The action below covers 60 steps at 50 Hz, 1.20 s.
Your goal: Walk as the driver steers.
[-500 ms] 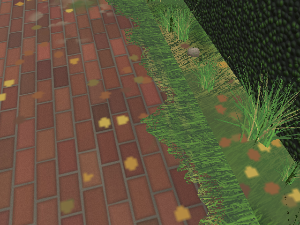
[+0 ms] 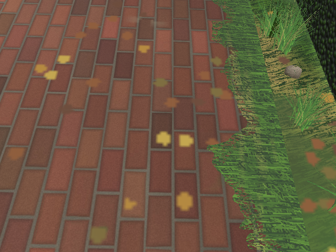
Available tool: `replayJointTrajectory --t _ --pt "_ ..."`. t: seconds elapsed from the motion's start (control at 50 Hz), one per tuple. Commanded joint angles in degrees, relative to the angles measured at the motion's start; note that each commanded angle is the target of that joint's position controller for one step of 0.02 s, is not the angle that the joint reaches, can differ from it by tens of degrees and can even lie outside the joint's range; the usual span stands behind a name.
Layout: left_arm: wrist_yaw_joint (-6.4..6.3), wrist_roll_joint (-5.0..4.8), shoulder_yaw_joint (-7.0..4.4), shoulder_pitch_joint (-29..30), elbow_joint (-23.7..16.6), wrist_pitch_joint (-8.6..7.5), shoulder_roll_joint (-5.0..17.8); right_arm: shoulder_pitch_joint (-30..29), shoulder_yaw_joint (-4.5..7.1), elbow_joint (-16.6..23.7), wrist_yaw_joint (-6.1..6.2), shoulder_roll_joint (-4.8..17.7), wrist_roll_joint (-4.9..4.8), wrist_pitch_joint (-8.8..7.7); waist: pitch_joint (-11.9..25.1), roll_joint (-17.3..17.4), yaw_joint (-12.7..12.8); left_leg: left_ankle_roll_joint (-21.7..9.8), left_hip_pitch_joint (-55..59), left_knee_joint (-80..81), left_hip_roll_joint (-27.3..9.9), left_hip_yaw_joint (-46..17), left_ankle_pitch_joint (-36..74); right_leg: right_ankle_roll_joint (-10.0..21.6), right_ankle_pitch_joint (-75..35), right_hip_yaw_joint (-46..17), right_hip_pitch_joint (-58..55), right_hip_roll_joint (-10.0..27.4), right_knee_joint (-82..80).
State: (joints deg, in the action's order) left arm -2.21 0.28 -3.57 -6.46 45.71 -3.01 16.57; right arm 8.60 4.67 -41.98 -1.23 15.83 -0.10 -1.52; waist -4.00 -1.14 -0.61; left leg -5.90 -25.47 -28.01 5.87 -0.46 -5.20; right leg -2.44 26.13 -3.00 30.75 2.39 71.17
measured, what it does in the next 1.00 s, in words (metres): steps on the spot, turning left: right foot, then left foot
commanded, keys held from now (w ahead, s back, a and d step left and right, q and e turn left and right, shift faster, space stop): q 0.44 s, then no key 0.56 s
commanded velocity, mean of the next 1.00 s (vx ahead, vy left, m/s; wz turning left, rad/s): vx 0.03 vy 0.00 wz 0.39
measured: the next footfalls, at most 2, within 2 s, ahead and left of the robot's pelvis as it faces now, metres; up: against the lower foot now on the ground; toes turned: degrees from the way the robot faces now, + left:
right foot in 0.38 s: +0.15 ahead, -0.15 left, +0.00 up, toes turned +19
left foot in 0.76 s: +0.04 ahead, +0.09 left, +0.00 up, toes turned +20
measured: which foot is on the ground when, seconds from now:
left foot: down 0.00-0.38, up 0.40-0.74, down 0.76-1.00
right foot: up 0.00-0.36, down 0.38-1.00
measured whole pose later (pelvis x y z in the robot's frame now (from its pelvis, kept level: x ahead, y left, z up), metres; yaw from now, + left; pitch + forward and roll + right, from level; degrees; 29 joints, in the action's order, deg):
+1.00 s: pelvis +0.05 -0.02 +0.01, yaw +22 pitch -1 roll +0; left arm -0.7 1.1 -2.2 -13.3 45.2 -0.6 15.0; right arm 9.8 1.2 -38.6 0.1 11.0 1.1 0.4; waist -0.4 -1.1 2.2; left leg -1.1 -12.4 -30.4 1.7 -1.8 -17.4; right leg -3.5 14.9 0.2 13.5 3.7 29.1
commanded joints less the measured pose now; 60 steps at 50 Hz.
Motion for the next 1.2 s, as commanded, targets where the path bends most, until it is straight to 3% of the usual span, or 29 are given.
replayJointTrajectory --t 0.02,0.1,0.18,0.3,0.36,0.38,0.4,0.42,0.44,0.48,0.52,0.56,0.6,0.64,0.7,0.74,0.76,0.78,0.8,0.82,0.84,0.88,0.92,1.02,1.04,1.08,1.12,1.16,1.2 --pt "-1.03 0.7 -1.47 -7.16 -2.39 1.24 4.38 -0.13 2.16 4.85 0.83 8.3 0.55 -0.75 12.14 3.91 2.9 -10.66 8.76 9.55 -14.77 -17.48 21.13 -0.37 -3.79 -1.35 0.28 0.58 -5.24" --pt "-1.7 0.63 -1.44 -3.63 -4.24 2.13 4.3 1.03 2.41 5.9 2.44 9.28 -0.36 0.56 13.67 5.77 1.51 -8.85 10.59 9.15 -13.79 -19.84 10.07 -2.01 -7.93 -2.72 3.38 -0.63 -12.4" --pt "-1.5 0.26 -1.42 0.26 -6.1 2.17 4.2 0.51 2.28 7.21 3.41 9.15 -0.47 1.93 11.16 8.1 0.07 -6.5 9.94 10.17 -12.05 -23.87 -8.09 -2.24 -10.52 -3.88 3.69 -1.78 -20.27" --pt "-0.2 -0.54 -1.46 0.55 -7.25 0.28 4.49 1.58 2.37 8.57 3.41 9.14 -0.24 3.11 11.28 10.33 -1.1 -6.32 13.11 6.73 -12.39 -29.46 -0.44 -0.86 -6.77 -3.78 -3.27 -4.19 -31.86" --pt "0.87 -0.77 -2.11 -4.56 -6.08 -0.34 5.23 -0.26 2.16 9.88 3.56 8.71 -1.3 3.88 11.17 9.73 2.42 -3.48 11.18 2.83 -9.28 -29.68 3.28 1.2 -15.51 -2.02 -14.71 -3.82 -48.34" --pt "0.85 -0.05 -2.97 -6.15 -5.89 -0.21 7.96 1.0 1.6 10.34 3.65 6.7 -1.36 4.07 12.39 5.34 2.07 -0.82 5.36 -2.71 -6.04 -26.39 -5.94 3.6 -19.75 -6.35 -22.59 3.48 -50.9" --pt "0.46 1.35 -3.95 -3.7 -6.96 0.67 13.27 4.51 1.12 11.08 3.42 4.18 -1.48 3.85 11.14 -11.72 -2.1 2.94 -6.52 -15.15 3.85 -14.07 -25.44 11.24 -34.2 -19.34 -27.8 16.39 -51.57" --pt "0.67 2.91 -3.79 -4.32 -7.59 0.73 11.05 2.81 2.73 11.67 2.94 9.54 -0.59 2.82 10.7 -15.67 -0.05 5.96 -12.03 -29.12 3.18 -10.46 -31.81 18.53 -40.54 -27.41 -24.6 22.81 -53.13" --pt "0.43 2.29 -3.09 -1.78 -9.03 0.7 8.35 3.78 3.79 10.4 2.61 12.53 -0.39 2.69 10.18 -9.79 -0.83 7.43 -11.99 -37.06 0.24 -10.37 -27.81 17.97 -40.5 -22.2 -23.58 21.26 -51.82" --pt "0.23 0.51 -2.1 0.36 -9.69 1.05 5.15 5.34 3.39 7.75 2.98 9.77 -0.37 3.9 8.48 -4.78 -1.07 9.35 -11.7 -43.35 -0.18 -9.01 -22.0 13.38 -37.66 -12.69 -22.56 13.72 -49.96" --pt "0.21 0.21 -1.69 -0.24 -9.54 1.52 5.33 4.96 2.27 7.92 2.75 6.45 -0.74 4.51 7.02 -5.13 -0.53 10.47 -10.65 -44.65 0.0 -7.01 -19.53 13.62 -38.83 -8.09 -20.94 11.2 -50.79" --pt "0.21 0.51 -1.77 -1.94 -9.15 1.99 5.77 2.04 1.46 9.1 2.86 4.88 -1.08 4.28 6.98 -7.38 1.03 11.17 -10.51 -37.58 -0.88 -5.2 -18.27 14.23 -37.79 -6.13 -23.7 10.11 -51.11" --pt "0.18 0.33 -1.94 -2.64 -8.87 2.36 6.48 0.29 0.76 9.81 2.78 3.77 -0.66 4.08 8.31 -8.97 1.93 11.54 -7.05 -28.82 -2.76 -3.81 -18.85 14.6 -37.57 -5.53 -25.54 10.49 -50.44" --pt "0.45 -0.02 -2.2 -2.41 -8.63 2.56 7.69 -0.63 0.01 10.26 2.35 2.75 -0.34 3.92 9.05 -10.64 2.43 11.04 -0.37 -20.03 -4.59 -1.33 -20.04 14.9 -37.31 -4.96 -23.87 11.01 -50.28" --pt "0.96 -0.9 -2.22 -3.68 -7.72 2.73 8.57 0.54 0.39 9.49 1.93 4.04 -0.67 3.8 8.65 -11.25 2.67 9.61 5.97 -8.37 -4.33 1.09 -16.09 15.1 -35.54 -6.47 -22.86 11.78 -49.05" --pt "1.07 -1.77 -1.56 -4.21 -6.79 2.71 7.28 3.54 0.41 7.83 1.61 3.59 -0.4 3.5 7.74 -9.43 0.6 6.75 14.37 7.78 -3.56 1.98 -4.03 12.21 -32.78 -5.41 -19.75 10.17 -46.81" --pt "1.27 -1.31 -1.03 -6.58 -5.95 2.18 6.06 3.91 0.52 8.24 1.81 5.14 0.12 3.4 9.27 -7.06 1.01 5.02 21.62 8.94 -6.63 -2.49 2.09 8.48 -27.34 -4.72 -15.58 9.01 -45.62" --pt "1.9 1.15 0.18 -7.55 -6.84 1.38 2.71 5.56 1.19 8.82 2.47 9.38 0.86 3.51 13.33 4.77 2.62 1.77 29.43 6.1 -17.17 -13.58 18.18 3.8 -14.05 0.43 -9.51 4.28 -36.97" --pt "1.91 1.25 0.91 -6.62 -7.68 0.95 0.54 1.75 0.32 8.0 2.09 7.41 1.67 3.31 11.55 14.77 4.22 -4.55 19.9 6.18 -21.43 -16.04 14.92 1.09 -2.62 2.98 -9.94 1.58 -39.84" --pt "1.62 1.29 0.37 -4.35 -7.18 1.1 3.5 -1.75 -0.55 9.43 1.62 3.68 1.66 2.64 9.06 11.02 2.9 -4.47 16.01 7.36 -18.09 -14.02 5.96 -0.35 -6.02 2.75 -13.4 1.81 -40.28" --pt "1.66 1.27 0.21 -2.99 -6.92 1.16 3.84 -1.98 -1.0 8.65 1.45 2.26 1.9 2.12 8.36 9.93 2.7 -1.68 15.43 6.93 -14.88 -11.63 -0.01 -0.51 -11.53 2.99 -14.52 1.41 -42.03" --pt "1.32 1.31 -0.05 -3.92 -6.08 1.87 4.94 -1.17 -0.71 8.04 1.28 3.93 1.5 1.37 5.65 9.53 2.02 0.88 12.18 7.23 -12.45 -10.23 -5.22 -0.85 -16.14 2.85 -16.42 1.6 -43.05" --pt "1.39 0.79 0.01 -4.98 -5.15 1.84 4.44 0.24 -1.18 7.28 1.35 3.2 1.43 1.14 3.61 7.15 2.18 1.89 10.72 6.92 -11.28 -9.34 -6.13 -0.41 -16.29 2.87 -17.12 1.57 -43.63" --pt "1.15 0.7 0.01 -6.51 -2.76 1.47 3.83 0.41 -1.38 6.58 1.72 2.69 1.09 1.11 3.84 3.76 1.98 1.79 11.82 5.49 -10.35 -8.39 -3.73 -0.77 -17.75 2.96 -17.77 1.62 -44.59" --pt "1.03 0.63 0.06 -7.23 -2.13 1.52 3.52 1.26 -1.31 6.1 1.84 2.74 1.02 1.24 5.24 3.89 1.74 1.51 12.56 6.06 -9.92 -8.21 -9.36 -0.8 -14.53 4.26 -18.06 0.67 -43.68" --pt "0.76 -0.12 -0.13 -6.56 -2.01 1.46 3.48 3.62 -0.26 5.42 1.99 5.8 0.37 1.77 3.05 6.85 -0.15 -1.44 12.17 10.34 -12.09 -13.16 -29.8 -0.13 -4.84 7.85 -12.5 -2.45 -37.14" --pt "0.84 -0.93 -0.3 -2.84 -4.17 0.53 3.67 6.86 0.53 4.31 2.07 8.52 -0.43 1.48 -2.1 10.78 -2.23 -6.28 11.86 16.17 -18.79 -24.07 -40.0 2.02 -0.39 6.33 -3.43 -2.02 -29.84" --pt "1.56 -1.9 -0.68 -1.91 -5.29 -0.88 4.22 8.33 0.44 3.28 2.21 7.72 -0.65 0.05 -3.1 12.74 -2.3 -8.94 15.68 17.36 -23.13 -29.45 -35.68 4.9 4.39 2.08 3.76 1.04 -22.7" --pt "2.66 -2.35 -0.55 -2.6 -5.23 -2.1 4.04 6.71 0.3 3.3 2.03 6.78 -1.26 -0.81 -1.6 10.05 -1.19 -8.28 18.73 16.47 -23.16 -26.81 -28.95 7.23 5.06 1.2 4.0 2.64 -26.1"
Keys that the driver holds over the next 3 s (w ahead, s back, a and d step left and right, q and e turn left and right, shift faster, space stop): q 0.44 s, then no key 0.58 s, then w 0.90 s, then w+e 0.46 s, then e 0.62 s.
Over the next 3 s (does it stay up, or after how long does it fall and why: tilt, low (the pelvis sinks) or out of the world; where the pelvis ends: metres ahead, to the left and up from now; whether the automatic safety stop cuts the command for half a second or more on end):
stays up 0.86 0.17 0.01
